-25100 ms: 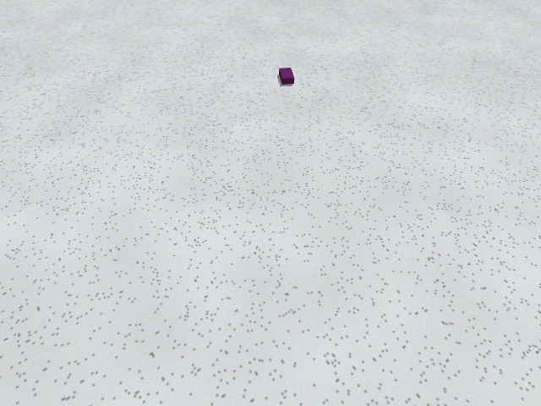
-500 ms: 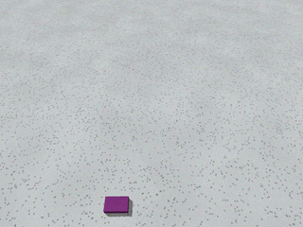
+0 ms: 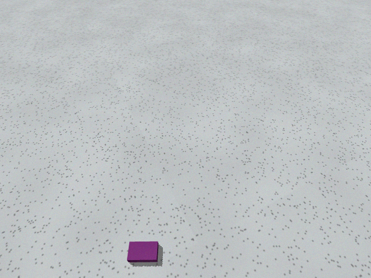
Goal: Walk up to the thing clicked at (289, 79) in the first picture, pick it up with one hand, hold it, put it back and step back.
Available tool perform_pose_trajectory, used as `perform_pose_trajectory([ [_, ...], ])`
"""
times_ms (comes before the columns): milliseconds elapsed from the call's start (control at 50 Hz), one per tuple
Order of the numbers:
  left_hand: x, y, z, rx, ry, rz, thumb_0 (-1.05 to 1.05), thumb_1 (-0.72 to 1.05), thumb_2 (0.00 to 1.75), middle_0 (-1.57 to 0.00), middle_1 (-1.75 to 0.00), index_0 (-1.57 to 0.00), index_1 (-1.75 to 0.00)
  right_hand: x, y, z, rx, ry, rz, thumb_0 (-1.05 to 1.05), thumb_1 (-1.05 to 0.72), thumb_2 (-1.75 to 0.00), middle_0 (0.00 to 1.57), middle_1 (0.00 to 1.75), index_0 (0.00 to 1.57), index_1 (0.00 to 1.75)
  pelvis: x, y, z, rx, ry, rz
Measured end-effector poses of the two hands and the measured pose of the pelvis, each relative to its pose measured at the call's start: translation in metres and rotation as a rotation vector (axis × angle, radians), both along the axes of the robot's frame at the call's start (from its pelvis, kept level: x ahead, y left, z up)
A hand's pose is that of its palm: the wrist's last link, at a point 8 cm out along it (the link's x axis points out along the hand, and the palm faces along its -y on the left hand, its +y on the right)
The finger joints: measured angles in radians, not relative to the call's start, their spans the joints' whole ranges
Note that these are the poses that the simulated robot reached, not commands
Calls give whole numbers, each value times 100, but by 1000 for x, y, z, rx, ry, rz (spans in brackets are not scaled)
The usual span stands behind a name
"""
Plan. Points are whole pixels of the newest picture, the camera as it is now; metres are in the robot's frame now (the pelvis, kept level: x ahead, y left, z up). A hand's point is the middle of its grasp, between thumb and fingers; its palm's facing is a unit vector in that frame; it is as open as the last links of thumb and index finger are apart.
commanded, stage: stand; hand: left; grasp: from above
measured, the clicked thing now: (143, 251) +0.38 +0.22 -0.76
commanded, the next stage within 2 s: rise first in 0.20 s
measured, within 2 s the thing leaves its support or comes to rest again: neither
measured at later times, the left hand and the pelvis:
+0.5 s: hand out of the picture +0.14 +0.25 -0.17, palm faces +0.02 -0.95 -0.33, open 8.5 cm; pelvis -0.02 +0.00 -0.02, yaw +0 degrees
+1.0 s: hand out of the picture +0.13 +0.26 -0.24, palm faces -0.16 -0.87 -0.46, open 14.0 cm; pelvis -0.02 +0.01 -0.10, yaw +0 degrees
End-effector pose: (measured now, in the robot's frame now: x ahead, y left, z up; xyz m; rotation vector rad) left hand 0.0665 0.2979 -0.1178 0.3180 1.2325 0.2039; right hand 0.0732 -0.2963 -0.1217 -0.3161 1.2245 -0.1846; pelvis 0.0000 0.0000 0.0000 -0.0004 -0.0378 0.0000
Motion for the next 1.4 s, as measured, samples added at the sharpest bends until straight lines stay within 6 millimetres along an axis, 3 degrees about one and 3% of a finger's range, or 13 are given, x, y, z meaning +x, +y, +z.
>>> perform_pose_trajectory([
  [320,-2,1,-1,-4,7,3,0,90,90,-20,-30,-20,-30,-2,1,0,-3,5,1,0,-91,-90,20,30,20,30,0,2,0,2,1,1],
  [380,13,-2,0,-6,-72,33,1,86,91,-20,-33,-20,-34,5,7,1,1,-76,2,0,-91,-90,20,30,20,30,-5,2,-4,1,35,10],
  [540,75,-3,-17,-16,-152,-37,0,48,93,-17,-66,-17,-67,4,31,-12,47,-156,-16,0,-90,-90,20,30,20,30,-17,-1,-22,-3,151,-2],
  [600,82,-1,-19,7,-154,-77,0,29,94,-15,-80,-15,-80,0,37,-17,58,-168,-34,0,-90,-89,20,30,20,30,-15,0,-28,-4,171,-7],
  [680,77,0,-29,35,-97,-108,0,0,97,-11,-93,-11,-93,3,40,-24,68,-196,-37,1,-89,-89,20,30,20,30,-13,4,-38,-9,202,-9],
  [780,65,2,-52,58,-63,-117,0,-30,100,-9,-102,-8,-103,19,41,-36,57,-255,-9,1,-88,-89,20,30,20,30,-14,7,-58,-12,259,-12],
  [860,61,4,-68,77,-96,-144,0,-43,102,-8,-106,-7,-107,36,42,-48,40,-295,24,1,-88,-89,20,30,20,30,-16,7,-76,-14,301,-11],
  [1040,57,5,-87,129,-99,-219,-1,-54,103,-9,-107,-7,-110,74,52,-72,50,-384,79,1,-89,-89,20,30,20,30,-16,7,-107,-26,372,-3],
  [1200,56,5,-110,161,-85,-280,-1,-57,103,-9,-106,-7,-109,92,59,-97,75,-438,123,1,-91,-90,20,30,20,30,-20,6,-135,-31,435,2],
  [1300,66,11,-142,219,-91,-384,-1,-57,102,-9,-106,-7,-108,96,55,-129,76,-445,158,1,-91,-90,20,30,20,30,-29,3,-166,-28,492,5],
  [1400,90,12,-186,290,-140,-544,-1,-57,102,-8,-106,-7,-108,91,44,-178,67,-423,178,1,-89,-90,20,30,20,30,-42,0,-210,-26,558,2],
])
